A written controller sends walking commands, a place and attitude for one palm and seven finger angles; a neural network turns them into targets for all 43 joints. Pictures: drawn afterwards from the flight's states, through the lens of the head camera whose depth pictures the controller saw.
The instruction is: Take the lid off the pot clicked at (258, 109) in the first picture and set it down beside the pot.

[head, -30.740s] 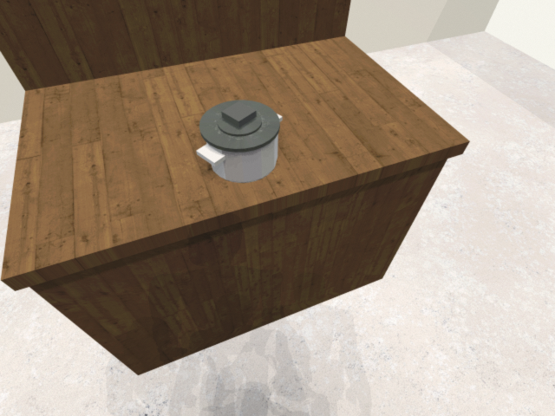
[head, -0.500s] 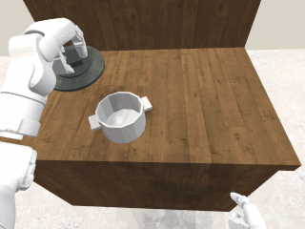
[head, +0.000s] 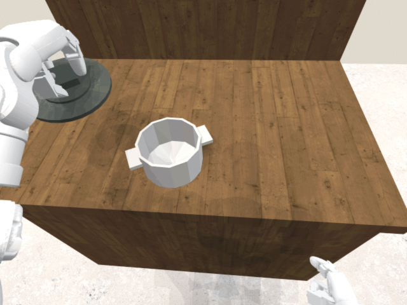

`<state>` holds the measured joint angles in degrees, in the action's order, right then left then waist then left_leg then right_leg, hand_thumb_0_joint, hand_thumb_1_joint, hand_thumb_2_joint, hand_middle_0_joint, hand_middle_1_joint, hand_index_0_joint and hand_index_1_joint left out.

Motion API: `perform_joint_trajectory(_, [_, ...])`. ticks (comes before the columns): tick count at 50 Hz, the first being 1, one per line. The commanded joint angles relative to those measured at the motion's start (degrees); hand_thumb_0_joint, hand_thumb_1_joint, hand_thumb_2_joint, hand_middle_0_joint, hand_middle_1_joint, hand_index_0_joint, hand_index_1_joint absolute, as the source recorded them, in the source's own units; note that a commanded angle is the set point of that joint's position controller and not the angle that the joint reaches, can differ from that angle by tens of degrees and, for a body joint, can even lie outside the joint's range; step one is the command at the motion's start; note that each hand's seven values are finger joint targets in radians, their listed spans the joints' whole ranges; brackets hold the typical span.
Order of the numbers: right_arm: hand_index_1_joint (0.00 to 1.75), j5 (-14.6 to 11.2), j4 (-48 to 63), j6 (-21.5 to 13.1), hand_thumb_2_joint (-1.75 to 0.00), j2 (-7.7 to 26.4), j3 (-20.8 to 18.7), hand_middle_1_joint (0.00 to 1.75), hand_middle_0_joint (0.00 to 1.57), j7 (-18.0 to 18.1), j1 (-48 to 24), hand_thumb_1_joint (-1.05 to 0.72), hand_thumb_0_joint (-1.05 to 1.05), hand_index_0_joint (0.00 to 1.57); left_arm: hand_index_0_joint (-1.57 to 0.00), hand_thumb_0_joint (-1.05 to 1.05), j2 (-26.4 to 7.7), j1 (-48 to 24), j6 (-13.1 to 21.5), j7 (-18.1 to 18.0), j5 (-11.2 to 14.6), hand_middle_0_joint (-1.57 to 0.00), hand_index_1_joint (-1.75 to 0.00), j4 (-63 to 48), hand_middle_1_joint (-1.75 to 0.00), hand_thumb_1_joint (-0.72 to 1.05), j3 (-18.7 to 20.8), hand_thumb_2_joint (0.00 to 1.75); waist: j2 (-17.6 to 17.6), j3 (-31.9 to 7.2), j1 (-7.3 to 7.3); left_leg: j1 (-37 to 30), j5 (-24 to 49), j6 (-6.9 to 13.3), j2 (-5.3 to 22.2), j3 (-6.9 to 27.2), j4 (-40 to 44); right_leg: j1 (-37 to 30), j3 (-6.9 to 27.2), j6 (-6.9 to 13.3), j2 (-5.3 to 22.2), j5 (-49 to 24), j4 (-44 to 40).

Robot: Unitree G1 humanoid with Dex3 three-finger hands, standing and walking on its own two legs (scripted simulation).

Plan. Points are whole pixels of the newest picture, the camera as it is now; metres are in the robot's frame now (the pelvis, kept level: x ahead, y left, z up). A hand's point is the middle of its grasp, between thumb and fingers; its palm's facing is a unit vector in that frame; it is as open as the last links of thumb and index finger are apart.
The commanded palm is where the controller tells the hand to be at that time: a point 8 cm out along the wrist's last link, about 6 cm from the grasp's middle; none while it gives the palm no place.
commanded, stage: move the lid sideways beside the pot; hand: left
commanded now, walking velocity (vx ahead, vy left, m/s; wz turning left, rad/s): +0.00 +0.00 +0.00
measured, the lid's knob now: (61, 77) +0.44 +0.28 +0.22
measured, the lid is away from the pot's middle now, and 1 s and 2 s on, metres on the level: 0.17 0.24 0.24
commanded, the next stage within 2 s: lower the lid onto the table in 0.82 s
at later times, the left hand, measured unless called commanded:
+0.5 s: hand (26, 72) +0.42 +0.32 +0.24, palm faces -0.18 -0.07 -0.98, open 7.8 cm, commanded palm +0.40 +0.33 +0.31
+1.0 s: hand (10, 76) +0.41 +0.34 +0.24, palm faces -0.18 -0.09 -0.98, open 7.8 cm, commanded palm +0.39 +0.34 +0.30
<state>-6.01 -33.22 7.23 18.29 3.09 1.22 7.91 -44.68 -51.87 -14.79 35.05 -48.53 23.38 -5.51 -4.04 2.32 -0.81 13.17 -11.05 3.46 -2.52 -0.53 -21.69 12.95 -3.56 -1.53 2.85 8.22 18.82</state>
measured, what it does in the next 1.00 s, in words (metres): stands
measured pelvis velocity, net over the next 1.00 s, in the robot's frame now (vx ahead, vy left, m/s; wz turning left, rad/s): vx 0.01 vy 0.00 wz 0.01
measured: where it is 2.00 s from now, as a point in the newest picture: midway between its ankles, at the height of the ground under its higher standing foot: outside the picture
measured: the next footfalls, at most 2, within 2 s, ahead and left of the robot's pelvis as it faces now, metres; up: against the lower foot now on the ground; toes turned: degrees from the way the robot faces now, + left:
none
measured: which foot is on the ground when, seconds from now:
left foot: down 0.00-1.00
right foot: down 0.00-1.00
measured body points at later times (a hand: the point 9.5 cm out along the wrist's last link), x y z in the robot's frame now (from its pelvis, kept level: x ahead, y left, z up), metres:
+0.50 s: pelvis +0.00 +0.01 +0.00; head +0.05 -0.01 +0.45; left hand +0.43 +0.32 +0.30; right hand +0.14 -0.25 -0.12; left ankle +0.00 +0.08 -0.75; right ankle +0.01 -0.14 -0.75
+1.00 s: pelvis +0.01 +0.00 +0.00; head +0.06 -0.02 +0.45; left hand +0.42 +0.34 +0.30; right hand +0.15 -0.25 -0.12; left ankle +0.00 +0.08 -0.75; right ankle +0.01 -0.14 -0.75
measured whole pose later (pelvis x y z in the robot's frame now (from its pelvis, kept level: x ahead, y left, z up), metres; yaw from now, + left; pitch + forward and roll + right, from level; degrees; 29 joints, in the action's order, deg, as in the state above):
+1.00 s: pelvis +0.01 +0.00 +0.00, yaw +1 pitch +4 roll -1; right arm -6.3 -34.6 10.0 18.8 2.5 1.5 9.9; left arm -51.2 -51.7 -9.2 35.3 -49.5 31.4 1.9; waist -4.2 2.5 0.1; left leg 14.7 -12.1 3.6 -2.5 0.4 -23.1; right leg 13.2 -4.4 -1.7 2.7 8.5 18.1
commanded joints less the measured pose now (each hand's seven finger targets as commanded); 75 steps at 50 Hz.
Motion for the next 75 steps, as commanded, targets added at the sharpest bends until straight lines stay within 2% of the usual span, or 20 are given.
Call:
perform_joint_trajectory(1, [0.3,0.6,6.8,-1.9,-0.9,7.9,-2.9,0.3,0.2,0.3,-3.5,-0.9,0.0,0.2,-0.94,0.0,-19.9,-27.2,1.0,-3.4,-1.6,-0.9,-1.02,-7.0,-1.01,0.47,11.8,1.08,0.3,-25.0,0.56,-11.1,22.7,0.7,1.3,4.0,0.1,-7.3,0.8,4.1,-3.1,-13.0,0.3])
perform_joint_trajectory(5, [0.3,0.2,7.3,-1.3,-0.9,7.4,-3.0,0.3,0.2,0.2,-4.2,-0.9,0.0,0.2,-0.94,0.0,-16.3,-29.4,1.5,-3.1,-1.4,-0.9,-1.02,-8.5,-1.01,0.47,7.6,1.08,-0.6,-24.2,1.44,-11.9,20.7,0.8,1.5,3.9,0.6,-5.3,0.3,4.0,-3.5,-9.8,-0.4])
perform_joint_trajectory(7, [0.3,0.1,6.4,-0.8,-0.9,8.0,-2.9,0.3,0.2,0.6,-3.4,-0.9,0.0,0.2,-0.94,0.0,-18.7,-28.9,1.5,-3.2,-2.0,-0.9,-1.02,-4.2,-1.01,0.47,9.1,1.08,0.4,-22.4,1.56,-10.1,17.3,0.9,1.3,3.6,1.1,-4.9,0.1,4.0,-3.5,-8.5,-0.9])
perform_joint_trajectory(9, [0.3,0.3,7.3,-1.3,-0.9,8.0,-2.9,0.3,0.2,0.6,-3.2,-0.9,0.0,0.2,-0.94,0.0,-22.5,-33.0,2.6,-3.8,-1.9,-0.9,-1.02,-9.8,-1.01,0.47,11.8,1.08,-2.4,-27.3,1.01,-12.3,19.5,0.9,1.0,4.0,1.0,-7.3,0.7,4.3,-3.5,-9.2,-0.1])
perform_joint_trajectory(12, [0.3,0.3,6.2,-1.1,-0.9,8.1,-2.8,0.3,0.2,1.0,-2.5,-0.9,0.0,0.2,-0.94,0.0,-21.8,-30.5,2.9,-3.7,-2.1,-0.9,-1.02,-3.4,-1.01,0.47,11.6,1.08,-0.3,-23.9,1.27,-10.8,18.6,1.0,1.2,4.2,1.0,-5.8,0.1,4.1,-3.6,-8.6,-0.9])
perform_joint_trajectory(20, [0.3,0.2,6.3,-0.4,-0.9,8.2,-3.1,0.3,0.2,0.6,-1.2,-0.9,0.0,0.2,-0.94,0.0,-21.8,-29.9,4.1,-3.4,-2.6,-0.9,-1.02,-2.0,-1.01,0.47,10.9,1.08,-1.0,-24.0,1.69,-10.7,20.4,1.0,1.3,4.3,0.6,-5.8,-0.2,4.2,-3.7,-9.0,-0.9])
perform_joint_trajectory(24, [0.3,0.2,6.5,-0.5,-0.9,8.6,-3.2,0.3,0.2,0.7,-0.3,-0.9,0.0,0.2,-0.94,0.0,-25.5,-32.2,5.0,-3.9,-2.7,-0.9,-1.02,-5.7,-1.01,0.47,13.4,1.08,-3.8,-27.1,1.44,-12.5,23.6,1.0,1.2,4.6,0.3,-7.0,0.1,4.2,-3.8,-10.1,-0.3])
perform_joint_trajectory(32, [0.3,0.1,5.8,0.7,-0.9,9.2,-3.6,0.3,0.2,0.7,1.0,-0.9,0.0,0.2,-0.94,0.0,-27.4,-26.6,5.6,-2.8,-2.6,-0.9,-1.02,2.3,-1.01,0.47,15.0,1.08,0.0,-23.2,1.43,-8.5,20.6,1.2,1.3,3.6,-0.6,-6.8,0.0,4.0,-3.3,-11.6,0.1])
perform_joint_trajectory(34, [0.3,0.3,6.6,0.7,-0.9,9.2,-3.8,0.3,0.2,0.8,1.3,-0.9,0.0,0.2,-0.94,0.0,-31.3,-30.9,6.5,-3.5,-2.9,-0.9,-1.02,-5.4,-1.01,0.47,17.5,1.08,-3.8,-28.9,1.15,-12.0,25.9,1.4,1.3,4.3,-1.1,-8.7,0.6,4.1,-3.3,-13.0,1.0])
perform_joint_trajectory(41, [0.3,0.1,6.0,0.8,-0.9,8.7,-3.6,0.3,0.2,0.8,0.8,-0.9,0.0,0.2,-0.94,0.0,-25.9,-25.1,6.4,-2.7,-2.0,-0.9,-1.02,-2.5,-1.01,0.47,14.3,1.08,-3.4,-24.5,1.78,-12.4,27.4,1.4,1.8,4.5,-1.9,-5.3,0.0,3.8,-3.5,-12.5,-0.2])
perform_joint_trajectory(44, [0.3,0.2,6.2,0.6,-0.9,8.7,-3.8,0.3,0.2,0.7,0.7,-0.9,0.0,0.2,-0.94,0.0,-27.0,-27.6,6.6,-3.1,-1.7,-0.9,-1.02,-8.0,-1.01,0.47,15.4,1.08,-4.5,-26.3,1.64,-14.2,29.5,1.3,2.0,5.2,-1.7,-5.9,0.1,3.9,-3.7,-12.4,-0.1])
perform_joint_trajectory(47, [0.3,0.1,5.1,0.9,-0.9,9.0,-3.5,0.3,0.2,1.0,0.7,-0.9,0.0,0.2,-0.94,0.0,-27.7,-26.0,5.3,-2.7,-2.2,-0.9,-1.02,1.3,-1.01,0.47,15.9,1.08,-1.3,-22.0,1.85,-9.9,23.1,1.4,1.4,4.3,-1.2,-5.3,-0.4,3.8,-3.7,-11.7,-0.3])
perform_joint_trajectory(49, [0.3,0.0,6.0,0.6,-0.9,8.9,-3.6,0.3,0.2,0.6,0.3,-0.9,0.0,0.2,-0.94,0.0,-26.6,-27.9,5.1,-2.8,-1.9,-0.9,-1.02,-3.7,-1.01,0.47,14.5,1.08,-2.8,-25.3,1.71,-11.5,25.1,1.3,1.3,4.5,-1.1,-6.7,0.0,3.8,-3.6,-12.5,0.3])
perform_joint_trajectory(54, [0.3,0.1,6.0,0.6,-0.9,8.9,-3.4,0.3,0.2,0.7,0.5,-0.9,0.0,0.2,-0.94,0.0,-27.9,-26.2,4.9,-3.2,-2.5,-0.9,-1.02,-1.2,-1.01,0.47,15.7,1.08,-1.0,-25.5,1.57,-10.5,23.3,1.4,1.1,4.1,-1.2,-7.4,-0.1,3.9,-3.7,-12.4,0.7])
perform_joint_trajectory(55, [0.3,0.0,6.1,0.5,-0.9,8.6,-3.4,0.3,0.2,0.8,-0.2,-0.9,0.0,0.2,-0.94,0.0,-25.8,-27.9,5.1,-3.0,-2.4,-0.9,-1.02,-3.0,-1.01,0.47,13.8,1.08,-2.0,-25.8,1.77,-11.3,23.4,1.5,1.2,4.3,-1.3,-6.8,-0.2,3.7,-3.6,-12.0,0.5])
perform_joint_trajectory(60, [0.3,0.3,6.1,0.2,-0.9,8.7,-3.5,0.3,0.2,0.8,0.0,-0.9,0.0,0.2,-0.94,0.0,-27.7,-25.5,5.6,-3.6,-2.3,-0.9,-1.02,-2.7,-1.01,0.47,16.2,1.08,-2.4,-25.3,1.39,-10.8,23.1,1.5,1.1,4.5,-1.6,-6.9,0.0,3.9,-3.6,-11.9,0.6])
perform_joint_trajectory(64, [0.3,0.2,5.8,0.4,-0.9,8.6,-3.6,0.3,0.2,0.7,0.5,-0.9,0.0,0.2,-0.94,0.0,-24.6,-25.0,6.2,-3.7,-1.8,-0.9,-1.02,-2.4,-1.01,0.47,13.5,1.08,-2.7,-23.6,2.08,-10.5,20.6,1.4,1.2,4.3,-1.0,-5.4,-0.5,3.8,-3.9,-9.3,0.2])
perform_joint_trajectory(71, [0.3,0.3,5.1,0.3,-0.9,9.0,-3.6,0.3,0.2,1.1,1.3,-0.9,0.0,0.2,-0.94,0.0,-27.7,-24.2,7.5,-4.3,-1.9,-0.9,-1.02,2.2,-1.01,0.47,16.2,1.08,-0.4,-22.6,1.87,-7.5,15.8,1.6,0.7,4.1,-0.9,-6.7,-0.4,3.8,-3.8,-8.9,0.3])
perform_joint_trajectory(74, [0.3,0.4,5.1,0.1,-0.9,8.7,-3.9,0.3,0.2,1.1,1.4,-0.9,0.0,0.2,-0.94,0.0,-24.6,-26.6,8.2,-4.7,-1.4,-0.9,-1.02,-1.8,-1.01,0.47,13.0,1.08,-4.3,-24.5,2.56,-10.3,18.3,1.5,1.0,4.4,-0.9,-6.0,-0.4,3.8,-4.0,-8.5,0.0])
perform_joint_trajectory(75, [0.3,0.5,4.9,0.0,-0.9,8.9,-4.0,0.3,0.2,1.2,1.8,-0.9,0.0,0.2,-0.94,0.0,-26.2,-25.4,8.2,-4.9,-1.7,-0.9,-1.02,-0.8,-1.01,0.47,14.8,1.08,-4.0,-24.4,2.17,-10.4,19.1,1.6,1.0,4.6,-1.3,-6.0,-0.3,3.9,-4.1,-8.8,-0.1])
